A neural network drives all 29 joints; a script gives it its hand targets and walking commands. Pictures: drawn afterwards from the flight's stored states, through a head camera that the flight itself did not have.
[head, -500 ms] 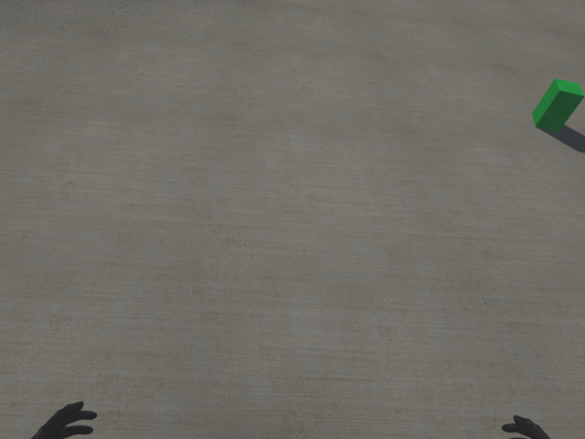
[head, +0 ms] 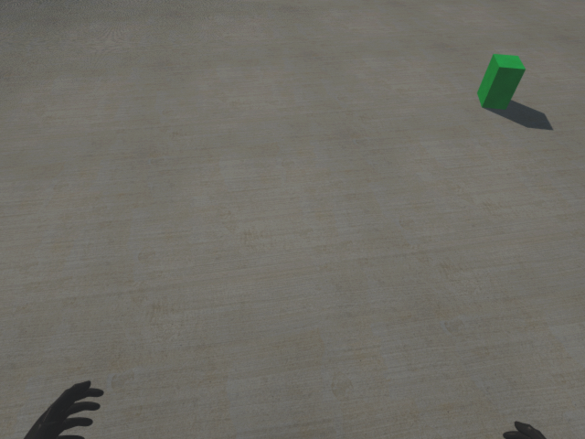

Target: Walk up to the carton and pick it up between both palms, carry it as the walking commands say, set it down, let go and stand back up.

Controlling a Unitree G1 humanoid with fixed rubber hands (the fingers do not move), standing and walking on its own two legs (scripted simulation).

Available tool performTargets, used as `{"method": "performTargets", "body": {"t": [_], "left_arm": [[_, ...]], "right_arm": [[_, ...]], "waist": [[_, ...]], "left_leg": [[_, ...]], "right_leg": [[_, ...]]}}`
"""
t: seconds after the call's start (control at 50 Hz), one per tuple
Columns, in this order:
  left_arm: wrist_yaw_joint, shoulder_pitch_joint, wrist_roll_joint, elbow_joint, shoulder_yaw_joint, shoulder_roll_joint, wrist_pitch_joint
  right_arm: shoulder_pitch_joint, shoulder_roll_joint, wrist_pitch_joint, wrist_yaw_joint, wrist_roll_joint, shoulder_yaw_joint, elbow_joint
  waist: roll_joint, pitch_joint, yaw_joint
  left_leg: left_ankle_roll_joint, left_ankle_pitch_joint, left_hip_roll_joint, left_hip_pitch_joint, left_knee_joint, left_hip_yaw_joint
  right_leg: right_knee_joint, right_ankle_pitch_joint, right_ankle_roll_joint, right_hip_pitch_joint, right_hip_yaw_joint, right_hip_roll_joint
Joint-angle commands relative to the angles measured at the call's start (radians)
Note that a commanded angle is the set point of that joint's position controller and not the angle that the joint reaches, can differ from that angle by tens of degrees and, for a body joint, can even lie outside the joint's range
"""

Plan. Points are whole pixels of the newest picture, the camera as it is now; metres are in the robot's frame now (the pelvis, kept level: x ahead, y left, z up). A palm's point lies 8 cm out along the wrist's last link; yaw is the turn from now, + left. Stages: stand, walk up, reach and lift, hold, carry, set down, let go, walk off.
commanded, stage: walk up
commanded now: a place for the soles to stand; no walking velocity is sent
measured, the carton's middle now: (499, 82) +2.38 -1.28 -0.63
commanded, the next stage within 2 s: none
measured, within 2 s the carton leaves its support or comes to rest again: neither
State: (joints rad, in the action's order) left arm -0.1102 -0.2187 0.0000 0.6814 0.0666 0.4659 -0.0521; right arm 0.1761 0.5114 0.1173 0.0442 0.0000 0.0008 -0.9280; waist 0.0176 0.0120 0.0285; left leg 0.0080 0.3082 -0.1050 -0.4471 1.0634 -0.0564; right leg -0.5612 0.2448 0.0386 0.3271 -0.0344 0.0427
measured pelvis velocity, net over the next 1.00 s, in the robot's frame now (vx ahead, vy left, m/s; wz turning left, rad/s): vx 0.63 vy -0.18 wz -0.18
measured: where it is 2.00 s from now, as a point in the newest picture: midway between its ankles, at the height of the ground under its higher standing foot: (405, 233)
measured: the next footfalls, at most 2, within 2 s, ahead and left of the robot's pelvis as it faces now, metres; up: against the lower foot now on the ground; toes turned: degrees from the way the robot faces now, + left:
left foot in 0.26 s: +0.35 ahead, +0.10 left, +0.00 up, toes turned +2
right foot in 0.70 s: +0.62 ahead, -0.28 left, +0.00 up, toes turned -6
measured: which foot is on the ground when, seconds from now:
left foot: up 0.00-0.24, down 0.26-0.70, up 0.72-1.00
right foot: down 0.00-0.28, up 0.30-0.68, down 0.70-1.00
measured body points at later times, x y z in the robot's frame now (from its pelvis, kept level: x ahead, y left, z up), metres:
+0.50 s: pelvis +0.32 -0.04 +0.01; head +0.35 -0.01 +0.46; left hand +0.52 +0.24 -0.08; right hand +0.37 -0.39 -0.05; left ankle +0.31 +0.09 -0.73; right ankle +0.37 -0.22 -0.66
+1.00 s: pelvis +0.63 -0.18 +0.00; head +0.63 -0.17 +0.45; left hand +0.75 +0.14 -0.09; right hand +0.73 -0.53 -0.07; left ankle +0.74 -0.08 -0.71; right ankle +0.58 -0.27 -0.73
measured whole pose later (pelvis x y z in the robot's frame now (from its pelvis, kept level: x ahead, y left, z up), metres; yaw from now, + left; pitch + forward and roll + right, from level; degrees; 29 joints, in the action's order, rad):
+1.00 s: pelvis +0.63 -0.18 +0.00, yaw -10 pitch -2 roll -1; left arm -0.09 -0.36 0.00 0.69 0.07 0.45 -0.04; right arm 0.16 0.48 0.12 0.04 0.00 0.00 -0.90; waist -0.01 -0.02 0.08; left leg -0.02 0.35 -0.05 -0.42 0.68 -0.06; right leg -0.53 0.34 0.06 0.14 -0.05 0.08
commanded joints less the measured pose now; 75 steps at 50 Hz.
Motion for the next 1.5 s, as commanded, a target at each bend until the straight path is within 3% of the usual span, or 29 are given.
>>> {"method": "performTargets", "body": {"t": [0.0, 0.14, 0.2, 0.22, 0.24, 0.26, 0.28, 0.36, 0.44, 0.54, 0.62, 0.66, 0.68, 0.7, 0.72, 0.76, 0.82, 0.9, 0.98, 1.0, 1.02, 1.04, 1.06, 1.14, 1.28, 1.36, 1.4, 1.44, 1.48], "left_arm": [[0.025, 0.060, -0.006, 0.005, 0.072, 0.249, -0.035], [0.008, -0.089, 0.007, 0.016, 0.063, 0.257, -0.031], [0.024, -0.056, -0.008, 0.008, 0.061, 0.242, -0.023], [0.027, -0.016, -0.012, -0.024, 0.058, 0.231, -0.027], [0.022, -0.012, -0.028, -0.049, 0.030, 0.167, -0.034], [0.027, 0.049, -0.020, -0.101, 0.009, 0.114, -0.039], [0.029, 0.009, -0.001, -0.086, 0.028, 0.202, -0.038], [0.002, 0.002, -0.005, -0.032, 0.023, 0.186, -0.031], [-0.038, 0.066, -0.007, -0.037, 0.024, 0.145, -0.013], [-0.061, 0.201, 0.001, -0.018, 0.026, 0.117, 0.001], [-0.046, 0.122, 0.008, 0.021, 0.037, 0.136, 0.005], [-0.018, -0.041, 0.018, 0.066, 0.062, 0.182, 0.001], [0.003, -0.201, 0.008, 0.119, 0.088, 0.241, -0.010], [0.021, -0.227, 0.016, 0.115, 0.108, 0.341, -0.009], [0.029, -0.163, -0.005, 0.081, 0.113, 0.385, -0.006], [0.051, -0.045, -0.033, 0.045, 0.100, 0.298, -0.010], [0.052, -0.059, -0.006, 0.046, 0.067, 0.225, -0.017], [0.021, -0.008, 0.007, 0.013, 0.066, 0.252, -0.019], [0.010, 0.091, 0.006, -0.046, 0.051, 0.216, -0.020], [0.015, 0.091, -0.003, -0.059, 0.040, 0.174, -0.024], [0.020, 0.068, -0.007, -0.077, 0.016, 0.097, -0.036], [0.031, -0.004, 0.016, -0.062, 0.020, 0.141, -0.034], [0.029, -0.030, 0.028, -0.032, 0.040, 0.217, -0.028], [-0.009, -0.062, 0.009, -0.016, 0.044, 0.178, -0.022], [-0.038, 0.109, 0.007, -0.029, 0.040, 0.125, -0.008], [-0.020, -0.003, 0.016, 0.037, 0.074, 0.170, -0.010], [0.012, -0.171, 0.014, 0.091, 0.098, 0.227, -0.012], [0.039, -0.251, -0.006, 0.085, 0.119, 0.335, -0.010], [0.058, -0.039, -0.020, 0.007, 0.115, 0.321, -0.012]], "right_arm": [[-0.071, 0.224, 0.017, 0.013, 0.008, -0.096, 0.078], [-0.244, 0.164, 0.036, 0.020, 0.006, -0.082, 0.100], [-0.135, 0.161, 0.039, -0.003, -0.004, -0.089, 0.082], [0.057, 0.159, 0.042, -0.015, -0.002, -0.096, 0.046], [0.210, 0.239, 0.049, -0.030, 0.017, -0.134, 0.026], [0.304, 0.320, 0.051, -0.037, 0.028, -0.166, 0.009], [0.249, 0.343, 0.052, -0.047, 0.008, -0.164, 0.035], [0.058, 0.228, 0.050, -0.043, 0.012, -0.120, 0.072], [-0.003, 0.230, 0.060, -0.024, -0.004, -0.104, 0.064], [0.058, 0.238, 0.042, -0.011, 0.005, -0.111, 0.056], [-0.041, 0.256, 0.023, -0.012, -0.001, -0.111, 0.069], [0.002, 0.228, 0.011, -0.010, 0.011, -0.108, 0.061], [0.016, 0.180, 0.006, -0.010, 0.013, -0.090, 0.080], [0.072, 0.130, 0.012, -0.003, 0.006, -0.058, 0.118], [0.060, 0.155, 0.014, -0.009, 0.005, -0.067, 0.124], [-0.018, 0.184, 0.026, -0.021, -0.005, -0.065, 0.110], [-0.051, 0.192, 0.011, -0.009, -0.003, -0.084, 0.116], [-0.080, 0.158, 0.007, 0.001, 0.008, -0.101, 0.121], [0.056, 0.172, 0.026, -0.001, 0.002, -0.115, 0.048], [0.160, 0.232, 0.030, -0.019, 0.014, -0.138, 0.035], [0.282, 0.305, 0.039, -0.036, 0.029, -0.158, 0.031], [0.189, 0.337, 0.041, -0.045, 0.007, -0.160, 0.072], [0.113, 0.318, 0.042, -0.044, -0.011, -0.157, 0.082], [0.054, 0.232, 0.042, -0.033, 0.004, -0.125, 0.083], [0.057, 0.258, 0.034, -0.012, 0.003, -0.117, 0.088], [0.016, 0.246, 0.018, -0.013, -0.001, -0.115, 0.094], [-0.001, 0.208, 0.007, -0.011, -0.005, -0.096, 0.105], [0.026, 0.129, 0.006, -0.012, 0.000, -0.063, 0.148], [0.059, 0.189, -0.010, -0.021, 0.003, -0.090, 0.132]], "waist": [[-0.189, -0.062, -0.028], [-0.132, -0.138, 0.050], [-0.095, -0.040, -0.017], [-0.057, 0.088, -0.112], [0.041, 0.247, -0.191], [0.201, 0.358, -0.236], [0.076, 0.393, -0.202], [0.016, 0.172, -0.107], [0.054, 0.027, -0.076], [0.115, 0.051, -0.092], [0.159, 0.146, 0.009], [0.035, 0.246, 0.079], [-0.125, 0.296, 0.153], [-0.446, 0.261, 0.125], [-0.416, 0.192, 0.079], [-0.151, 0.114, 0.066], [-0.152, 0.033, 0.006], [-0.232, -0.141, -0.008], [-0.104, -0.046, -0.115], [0.021, -0.010, -0.166], [0.238, 0.144, -0.229], [0.186, 0.160, -0.160], [0.037, 0.157, -0.127], [0.070, 0.059, -0.081], [0.157, 0.031, -0.087], [0.056, 0.169, 0.013], [-0.109, 0.212, 0.120], [-0.342, 0.124, 0.099], [-0.125, -0.007, 0.027]], "left_leg": [[0.005, -0.045, -0.018, -0.140, -0.156, 0.063], [0.005, -0.104, 0.087, -0.161, -0.458, -0.014], [0.033, -0.129, 0.144, 0.125, -0.564, -0.065], [0.063, -0.232, 0.119, 0.447, -0.638, 0.003], [0.133, -0.224, -0.074, 0.797, -0.653, 0.176], [0.217, -0.063, -0.359, 1.020, -0.693, 0.525], [0.285, 0.072, -0.411, 1.009, -0.705, 0.629], [0.168, -0.162, -0.249, 0.589, -0.757, 0.217], [0.177, -0.105, -0.182, 0.410, -0.882, 0.024], [0.134, -0.309, -0.132, 0.419, -0.839, -0.155], [0.118, -0.321, -0.135, 0.349, -0.699, -0.173], [0.084, -0.410, -0.101, 0.335, -0.318, -0.182], [0.062, -0.277, -0.041, 0.134, -0.043, -0.126], [0.031, 0.155, 0.059, -0.146, 0.132, -0.029], [0.020, 0.214, 0.061, -0.343, 0.205, 0.047], [0.005, 0.013, -0.014, -0.334, 0.129, 0.069], [0.027, 0.030, -0.019, -0.091, -0.080, 0.079], [0.003, 0.113, 0.015, -0.032, -0.351, 0.025], [0.018, -0.198, 0.072, 0.473, -0.543, -0.010], [0.062, -0.116, 0.026, 0.669, -0.578, 0.088], [0.156, 0.228, -0.262, 0.824, -0.775, 0.427], [0.183, 0.366, -0.406, 0.728, -0.855, 0.611], [0.215, 0.308, -0.402, 0.676, -0.816, 0.523], [0.145, 0.062, -0.221, 0.511, -0.816, 0.206], [0.166, -0.205, -0.156, 0.407, -0.793, -0.083], [0.123, -0.342, -0.155, 0.315, -0.525, -0.133], [0.075, -0.228, -0.075, 0.088, -0.169, -0.136], [0.033, 0.202, 0.043, -0.313, 0.158, 0.030], [0.019, 0.046, -0.008, -0.303, 0.185, 0.049]], "right_leg": [[0.378, 0.295, 0.139, 0.024, -0.388, -0.214], [0.349, -0.053, 0.140, -0.128, -0.370, -0.203], [0.136, -0.588, 0.055, -0.131, -0.203, -0.149], [-0.069, -0.650, 0.024, -0.022, -0.145, -0.131], [-0.311, -0.428, -0.001, 0.217, -0.074, -0.046], [-0.536, 0.181, -0.014, 0.474, -0.089, 0.041], [-0.646, 0.187, 0.003, 0.518, -0.148, -0.002], [-0.516, 0.054, -0.017, 0.380, -0.090, -0.113], [-0.262, -0.069, -0.047, 0.355, -0.012, -0.153], [0.031, -0.304, -0.043, 0.196, 0.066, -0.130], [0.002, -0.290, 0.002, -0.010, 0.144, -0.068], [0.060, -0.162, 0.036, -0.204, 0.105, -0.021], [0.081, -0.075, 0.066, -0.419, -0.046, -0.063], [0.152, -0.014, 0.132, -0.512, -0.450, -0.214], [0.260, 0.071, 0.226, -0.538, -0.708, -0.307], [0.213, -0.215, 0.262, -0.509, -0.493, -0.271], [0.257, -0.133, 0.145, -0.158, -0.355, -0.151], [0.347, 0.131, 0.228, 0.055, -0.376, -0.214], [0.194, 0.173, 0.140, 0.304, -0.261, -0.154], [-0.008, 0.124, 0.092, 0.458, -0.210, -0.054], [-0.352, 0.058, 0.040, 0.533, -0.093, 0.054], [-0.538, 0.213, 0.007, 0.553, -0.137, 0.032], [-0.558, 0.172, -0.006, 0.492, -0.168, -0.046], [-0.378, 0.067, -0.032, 0.383, -0.065, -0.099], [-0.080, -0.161, -0.052, 0.274, 0.076, -0.138], [-0.017, -0.222, -0.010, -0.086, 0.147, -0.045], [-0.022, -0.068, 0.063, -0.319, 0.077, -0.013], [0.265, 0.305, 0.155, -0.409, -0.612, -0.275], [0.349, 0.382, 0.187, -0.278, -0.613, -0.309]]}}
